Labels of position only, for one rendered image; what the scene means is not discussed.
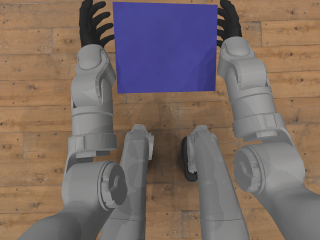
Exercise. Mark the robot shin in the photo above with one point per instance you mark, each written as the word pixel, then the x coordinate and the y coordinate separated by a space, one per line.
pixel 192 166
pixel 136 127

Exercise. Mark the robot left forearm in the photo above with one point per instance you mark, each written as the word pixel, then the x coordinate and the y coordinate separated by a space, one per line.
pixel 91 107

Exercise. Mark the left robot upper arm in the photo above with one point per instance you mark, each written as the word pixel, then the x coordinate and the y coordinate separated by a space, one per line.
pixel 90 193

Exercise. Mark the right robot upper arm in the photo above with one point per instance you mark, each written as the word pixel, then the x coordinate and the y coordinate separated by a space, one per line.
pixel 274 173

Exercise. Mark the robot right hand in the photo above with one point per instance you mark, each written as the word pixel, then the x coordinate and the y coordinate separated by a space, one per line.
pixel 231 25

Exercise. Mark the robot left hand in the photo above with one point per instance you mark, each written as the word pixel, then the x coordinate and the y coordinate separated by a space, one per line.
pixel 88 32

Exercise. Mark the robot right shin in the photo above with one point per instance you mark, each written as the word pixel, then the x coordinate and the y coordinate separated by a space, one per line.
pixel 192 166

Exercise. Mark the robot left shin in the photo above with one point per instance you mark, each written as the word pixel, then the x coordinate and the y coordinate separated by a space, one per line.
pixel 136 127

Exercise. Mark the robot right forearm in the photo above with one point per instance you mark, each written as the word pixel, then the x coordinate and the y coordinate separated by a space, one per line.
pixel 250 94

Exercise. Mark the carton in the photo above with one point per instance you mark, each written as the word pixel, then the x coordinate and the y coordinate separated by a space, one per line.
pixel 165 47

